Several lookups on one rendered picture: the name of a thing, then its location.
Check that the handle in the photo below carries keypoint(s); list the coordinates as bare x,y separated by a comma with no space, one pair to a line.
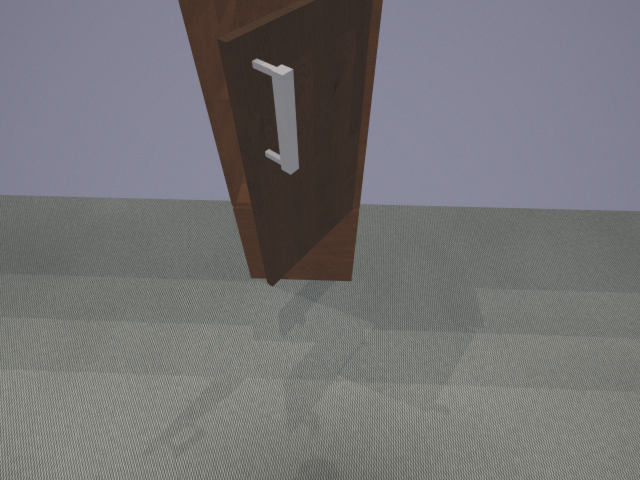
284,100

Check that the cupboard door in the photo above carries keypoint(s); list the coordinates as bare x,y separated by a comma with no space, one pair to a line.
325,42

